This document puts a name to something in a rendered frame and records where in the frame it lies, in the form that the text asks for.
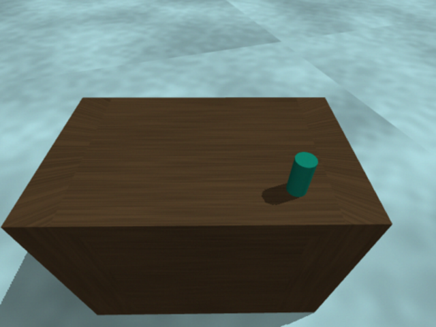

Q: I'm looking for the can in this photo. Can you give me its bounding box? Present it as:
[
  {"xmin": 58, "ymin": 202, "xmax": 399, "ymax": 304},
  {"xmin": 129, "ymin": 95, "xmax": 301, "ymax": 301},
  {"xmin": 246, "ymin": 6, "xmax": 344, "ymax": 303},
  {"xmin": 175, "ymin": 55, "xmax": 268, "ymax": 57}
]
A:
[{"xmin": 286, "ymin": 152, "xmax": 318, "ymax": 197}]

